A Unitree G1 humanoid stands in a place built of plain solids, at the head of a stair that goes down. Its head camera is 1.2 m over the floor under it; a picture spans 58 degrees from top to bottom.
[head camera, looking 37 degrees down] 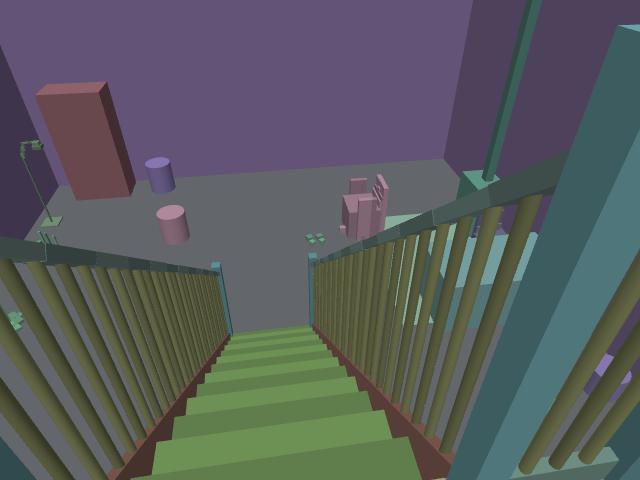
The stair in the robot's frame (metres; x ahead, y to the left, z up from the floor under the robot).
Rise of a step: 0.21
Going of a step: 0.23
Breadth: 0.90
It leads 9 degrees to the left of straight ahead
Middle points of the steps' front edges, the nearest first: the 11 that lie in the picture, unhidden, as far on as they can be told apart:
0.70 0.15 -0.21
0.93 0.18 -0.41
1.15 0.22 -0.62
1.38 0.25 -0.83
1.61 0.29 -1.03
1.83 0.32 -1.24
2.06 0.36 -1.45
2.29 0.39 -1.65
2.52 0.43 -1.86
2.74 0.46 -2.07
2.97 0.50 -2.28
